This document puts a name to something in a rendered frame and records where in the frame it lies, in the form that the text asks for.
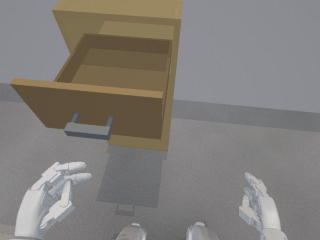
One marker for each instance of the handle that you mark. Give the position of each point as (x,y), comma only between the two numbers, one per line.
(75,129)

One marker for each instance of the drawer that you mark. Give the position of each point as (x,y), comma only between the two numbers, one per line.
(106,75)

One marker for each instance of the right robot shin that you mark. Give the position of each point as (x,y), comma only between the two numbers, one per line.
(200,223)

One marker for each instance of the left robot thigh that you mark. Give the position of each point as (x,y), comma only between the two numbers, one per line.
(132,232)

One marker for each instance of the cabinet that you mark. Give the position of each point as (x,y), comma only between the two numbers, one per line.
(156,19)

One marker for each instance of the robot left hand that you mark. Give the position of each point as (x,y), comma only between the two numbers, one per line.
(32,218)

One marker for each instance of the robot right forearm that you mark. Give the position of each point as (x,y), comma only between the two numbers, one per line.
(272,234)

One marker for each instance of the robot right hand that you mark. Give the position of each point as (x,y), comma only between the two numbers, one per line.
(264,213)

